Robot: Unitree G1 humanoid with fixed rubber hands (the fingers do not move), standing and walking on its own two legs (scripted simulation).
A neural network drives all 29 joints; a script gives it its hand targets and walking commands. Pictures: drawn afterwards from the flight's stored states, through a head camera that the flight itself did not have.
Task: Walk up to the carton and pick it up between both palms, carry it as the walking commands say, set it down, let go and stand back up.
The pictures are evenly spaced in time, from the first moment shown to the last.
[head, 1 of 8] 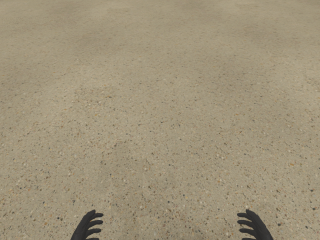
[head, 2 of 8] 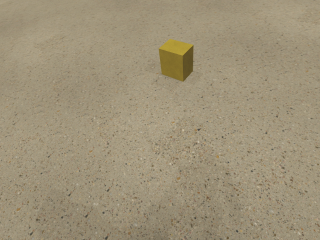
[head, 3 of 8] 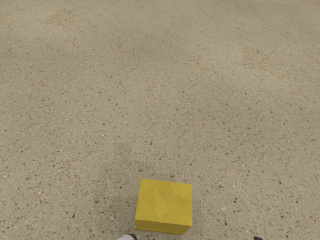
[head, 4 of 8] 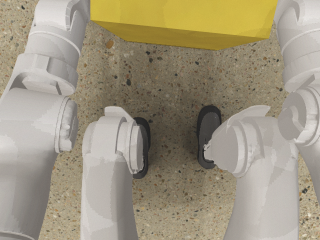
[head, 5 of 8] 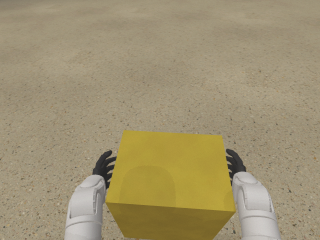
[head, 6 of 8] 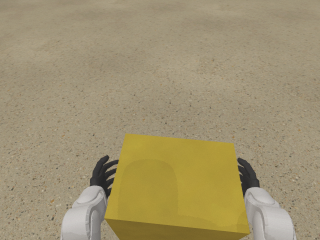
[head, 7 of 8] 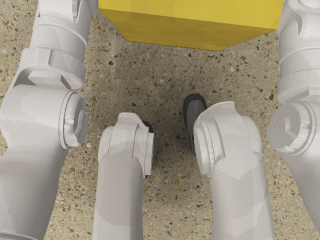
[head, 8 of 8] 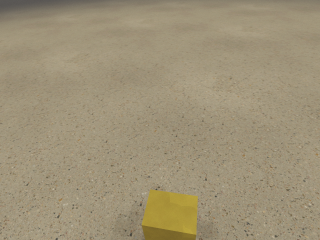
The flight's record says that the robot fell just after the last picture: no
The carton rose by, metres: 0.65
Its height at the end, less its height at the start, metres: +0.00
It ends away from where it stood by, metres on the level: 0.62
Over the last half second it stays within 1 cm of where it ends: yes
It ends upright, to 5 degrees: yes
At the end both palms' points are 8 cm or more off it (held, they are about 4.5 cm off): yes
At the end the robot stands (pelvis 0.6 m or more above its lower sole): yes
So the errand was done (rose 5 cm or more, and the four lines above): yes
